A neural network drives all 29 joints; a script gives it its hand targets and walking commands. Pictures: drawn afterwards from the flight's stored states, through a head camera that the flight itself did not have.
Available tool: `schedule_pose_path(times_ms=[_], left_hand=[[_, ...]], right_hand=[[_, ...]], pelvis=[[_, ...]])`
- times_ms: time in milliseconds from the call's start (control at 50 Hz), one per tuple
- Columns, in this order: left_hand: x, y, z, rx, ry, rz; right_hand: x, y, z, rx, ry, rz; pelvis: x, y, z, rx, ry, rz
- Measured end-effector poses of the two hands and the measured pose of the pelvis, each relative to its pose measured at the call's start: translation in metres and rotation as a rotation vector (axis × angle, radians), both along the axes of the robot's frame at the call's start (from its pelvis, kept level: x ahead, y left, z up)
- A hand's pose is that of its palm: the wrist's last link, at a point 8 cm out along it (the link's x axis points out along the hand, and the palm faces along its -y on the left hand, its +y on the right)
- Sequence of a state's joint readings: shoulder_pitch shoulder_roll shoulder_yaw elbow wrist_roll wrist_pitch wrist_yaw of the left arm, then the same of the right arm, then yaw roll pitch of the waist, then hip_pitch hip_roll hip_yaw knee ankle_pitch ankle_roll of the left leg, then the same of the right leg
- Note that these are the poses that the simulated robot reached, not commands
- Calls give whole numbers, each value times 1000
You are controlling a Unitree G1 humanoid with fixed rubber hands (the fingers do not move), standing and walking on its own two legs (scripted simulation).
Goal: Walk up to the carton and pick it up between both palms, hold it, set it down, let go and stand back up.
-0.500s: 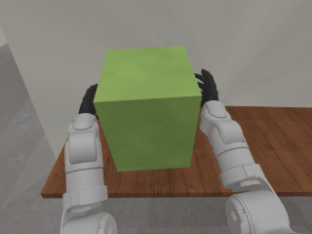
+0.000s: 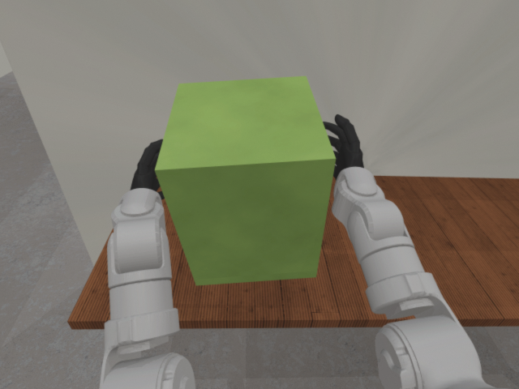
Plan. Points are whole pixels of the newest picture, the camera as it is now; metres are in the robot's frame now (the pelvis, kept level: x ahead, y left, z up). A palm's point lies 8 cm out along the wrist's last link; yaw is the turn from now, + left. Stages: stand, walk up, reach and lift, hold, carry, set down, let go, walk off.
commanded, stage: hold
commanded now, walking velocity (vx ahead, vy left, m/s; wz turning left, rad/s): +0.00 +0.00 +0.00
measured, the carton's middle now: (249, 183) +0.41 +0.01 +0.18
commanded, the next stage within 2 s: none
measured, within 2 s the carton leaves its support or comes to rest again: neither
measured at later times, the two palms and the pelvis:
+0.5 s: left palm (147, 194) +0.35 +0.16 +0.20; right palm (347, 169) +0.37 -0.13 +0.23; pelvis +0.00 +0.00 +0.00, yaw +0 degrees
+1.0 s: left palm (147, 194) +0.35 +0.16 +0.20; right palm (347, 169) +0.37 -0.13 +0.23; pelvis +0.00 +0.00 +0.00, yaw +0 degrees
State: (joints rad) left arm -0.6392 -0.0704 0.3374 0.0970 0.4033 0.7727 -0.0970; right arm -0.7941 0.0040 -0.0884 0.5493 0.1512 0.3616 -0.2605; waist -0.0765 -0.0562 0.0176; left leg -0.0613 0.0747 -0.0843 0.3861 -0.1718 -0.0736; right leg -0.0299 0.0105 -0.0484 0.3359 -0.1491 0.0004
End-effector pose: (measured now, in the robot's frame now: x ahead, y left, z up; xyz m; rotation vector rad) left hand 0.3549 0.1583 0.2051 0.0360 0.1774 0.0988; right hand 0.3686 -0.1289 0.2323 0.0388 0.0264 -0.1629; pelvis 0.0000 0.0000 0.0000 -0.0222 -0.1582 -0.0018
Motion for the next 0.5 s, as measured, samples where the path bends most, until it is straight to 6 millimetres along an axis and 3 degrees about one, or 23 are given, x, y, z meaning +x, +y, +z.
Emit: schedule_pose_path(times_ms=[500], left_hand=[[0, 0, 0, 0, 1, 0]], right_hand=[[0, 0, 0, 0, 0, 1]], pelvis=[[0, 0, 0, 0, 0, 1]])
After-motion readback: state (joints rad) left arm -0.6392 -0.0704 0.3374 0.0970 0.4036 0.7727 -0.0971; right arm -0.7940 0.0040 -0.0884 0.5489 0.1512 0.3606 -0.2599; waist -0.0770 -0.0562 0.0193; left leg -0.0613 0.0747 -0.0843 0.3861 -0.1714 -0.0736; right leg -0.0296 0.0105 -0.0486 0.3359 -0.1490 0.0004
